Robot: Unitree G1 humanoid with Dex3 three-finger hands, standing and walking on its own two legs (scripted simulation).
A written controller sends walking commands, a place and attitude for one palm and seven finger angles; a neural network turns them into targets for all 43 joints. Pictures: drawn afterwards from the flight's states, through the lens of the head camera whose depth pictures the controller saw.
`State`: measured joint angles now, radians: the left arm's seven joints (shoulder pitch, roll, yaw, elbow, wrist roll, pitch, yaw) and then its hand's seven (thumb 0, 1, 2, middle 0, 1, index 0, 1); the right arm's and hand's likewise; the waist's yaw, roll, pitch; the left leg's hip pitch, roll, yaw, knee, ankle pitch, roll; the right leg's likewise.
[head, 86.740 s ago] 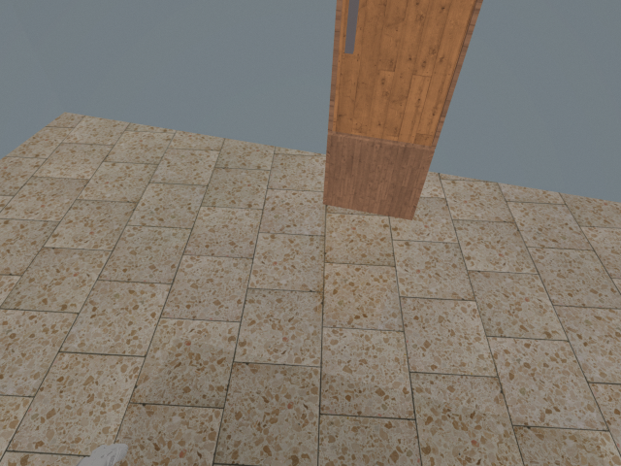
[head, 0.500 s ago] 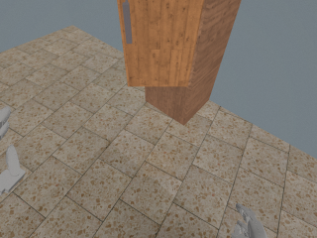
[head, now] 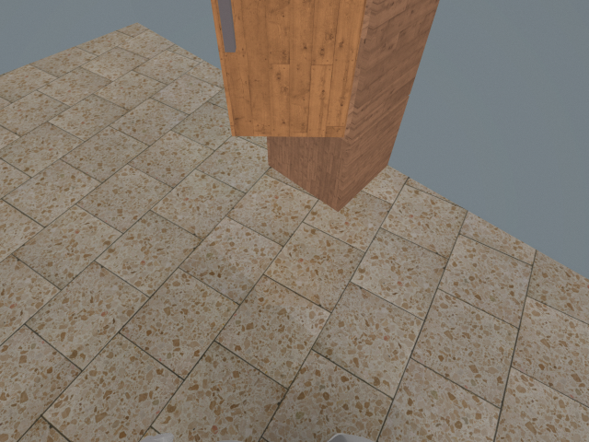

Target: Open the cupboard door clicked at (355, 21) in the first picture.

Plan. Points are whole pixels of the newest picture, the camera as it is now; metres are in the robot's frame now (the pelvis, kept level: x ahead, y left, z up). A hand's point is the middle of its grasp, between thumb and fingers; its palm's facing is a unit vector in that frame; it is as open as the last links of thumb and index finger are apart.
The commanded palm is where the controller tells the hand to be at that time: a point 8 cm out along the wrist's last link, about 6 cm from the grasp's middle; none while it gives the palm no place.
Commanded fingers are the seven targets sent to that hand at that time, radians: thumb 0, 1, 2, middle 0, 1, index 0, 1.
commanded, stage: let the arm hang, fingers relaxed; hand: left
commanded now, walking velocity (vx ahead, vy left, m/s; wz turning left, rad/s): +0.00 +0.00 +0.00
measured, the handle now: (227, 10) +1.02 +0.20 +0.08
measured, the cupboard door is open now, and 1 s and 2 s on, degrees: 42 42 42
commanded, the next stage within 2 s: stand and wait in 0.74 s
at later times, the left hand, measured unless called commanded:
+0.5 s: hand out of the picture +0.09 +0.19 -0.14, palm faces +0.00 -0.96 -0.29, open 7.4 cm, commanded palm none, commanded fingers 0.00 0.90 0.90 -0.20 -0.30 -0.20 -0.30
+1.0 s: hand out of the picture +0.09 +0.20 -0.15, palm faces +0.01 -0.96 -0.27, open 7.4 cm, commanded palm none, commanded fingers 0.00 0.90 0.90 -0.20 -0.30 -0.20 -0.30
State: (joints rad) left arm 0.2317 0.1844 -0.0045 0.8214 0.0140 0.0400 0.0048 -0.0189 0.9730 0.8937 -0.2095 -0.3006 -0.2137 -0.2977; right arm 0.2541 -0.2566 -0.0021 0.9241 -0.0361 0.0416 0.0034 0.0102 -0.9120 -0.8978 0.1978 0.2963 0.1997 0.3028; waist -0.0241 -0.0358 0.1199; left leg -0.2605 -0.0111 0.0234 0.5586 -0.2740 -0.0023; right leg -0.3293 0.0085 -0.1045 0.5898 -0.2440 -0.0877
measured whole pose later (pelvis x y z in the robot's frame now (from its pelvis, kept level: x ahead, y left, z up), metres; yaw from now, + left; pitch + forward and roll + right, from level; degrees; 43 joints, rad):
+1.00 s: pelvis +0.05 -0.01 +0.02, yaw +0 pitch -1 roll +0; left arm 0.18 0.22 0.01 1.13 0.00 -0.01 0.01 0.00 0.91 0.90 -0.20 -0.30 -0.21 -0.30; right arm 0.21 -0.25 -0.01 1.09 -0.03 0.01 -0.03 0.01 -0.91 -0.90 0.20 0.30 0.20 0.30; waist 0.00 0.03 0.07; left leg -0.09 0.02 0.01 0.36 -0.26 -0.02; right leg -0.14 0.06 -0.11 0.36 -0.21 -0.09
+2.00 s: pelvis +0.07 +0.00 +0.02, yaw -1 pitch -1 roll +0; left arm 0.15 0.25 0.00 1.12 0.00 -0.02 0.01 0.00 0.90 0.90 -0.20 -0.30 -0.21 -0.30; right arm 0.19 -0.28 0.00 1.11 -0.02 0.01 -0.02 0.01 -0.91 -0.90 0.20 0.30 0.20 0.30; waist -0.01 0.04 0.07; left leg -0.05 0.02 0.02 0.32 -0.26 -0.02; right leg -0.11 0.06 -0.09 0.34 -0.21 -0.08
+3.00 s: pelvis +0.08 +0.00 +0.02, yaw -1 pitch +0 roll +0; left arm 0.12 0.28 0.00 1.11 0.00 -0.02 0.00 0.00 0.90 0.90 -0.20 -0.30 -0.21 -0.30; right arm 0.17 -0.30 0.00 1.10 -0.02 0.01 -0.02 0.01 -0.91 -0.90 0.20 0.30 0.20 0.30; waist -0.01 0.03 0.07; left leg -0.03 0.02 0.03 0.30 -0.26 -0.01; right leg -0.11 0.06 -0.08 0.33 -0.22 -0.08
